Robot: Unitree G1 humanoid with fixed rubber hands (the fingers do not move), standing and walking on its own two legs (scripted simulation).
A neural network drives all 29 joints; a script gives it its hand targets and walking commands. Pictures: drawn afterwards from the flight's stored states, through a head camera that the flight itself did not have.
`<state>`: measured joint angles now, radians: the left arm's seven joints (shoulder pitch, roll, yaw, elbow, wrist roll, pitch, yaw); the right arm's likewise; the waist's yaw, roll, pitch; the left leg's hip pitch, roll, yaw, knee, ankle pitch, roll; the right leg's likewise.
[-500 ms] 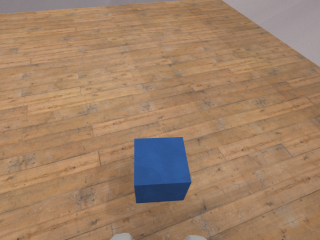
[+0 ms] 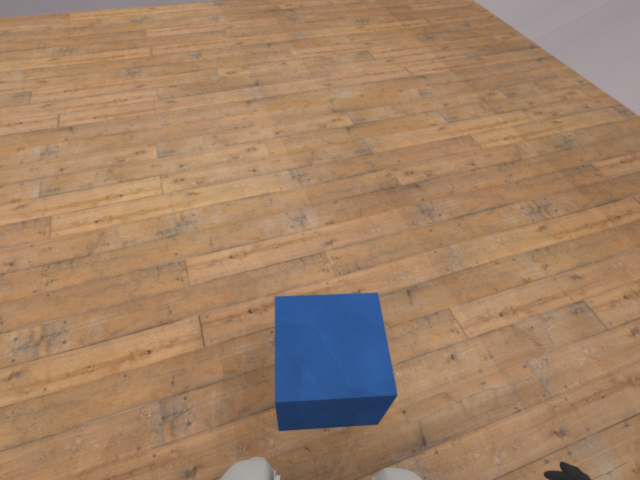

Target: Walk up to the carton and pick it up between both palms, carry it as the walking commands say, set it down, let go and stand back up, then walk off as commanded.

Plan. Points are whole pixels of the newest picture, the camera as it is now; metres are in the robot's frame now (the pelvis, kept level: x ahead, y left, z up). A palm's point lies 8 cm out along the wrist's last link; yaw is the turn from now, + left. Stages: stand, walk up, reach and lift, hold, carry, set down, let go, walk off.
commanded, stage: walk up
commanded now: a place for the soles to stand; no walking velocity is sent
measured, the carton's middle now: (327, 362) +0.49 -0.04 -0.61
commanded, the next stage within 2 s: none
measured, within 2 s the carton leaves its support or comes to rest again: neither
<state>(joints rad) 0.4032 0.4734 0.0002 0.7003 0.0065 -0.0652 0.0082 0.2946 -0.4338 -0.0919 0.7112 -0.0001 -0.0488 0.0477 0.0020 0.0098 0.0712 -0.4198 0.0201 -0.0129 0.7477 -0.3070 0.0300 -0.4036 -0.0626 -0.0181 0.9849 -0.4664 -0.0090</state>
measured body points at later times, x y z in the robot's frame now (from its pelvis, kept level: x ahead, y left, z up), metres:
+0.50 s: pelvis +0.03 +0.00 -0.01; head +0.06 +0.00 +0.44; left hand +0.12 +0.32 -0.10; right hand +0.13 -0.33 -0.10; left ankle +0.07 +0.11 -0.71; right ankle +0.03 -0.15 -0.71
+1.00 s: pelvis +0.03 -0.02 -0.01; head +0.06 +0.00 +0.44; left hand +0.14 +0.31 -0.11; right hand +0.12 -0.36 -0.08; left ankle +0.07 +0.11 -0.71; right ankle +0.02 -0.17 -0.68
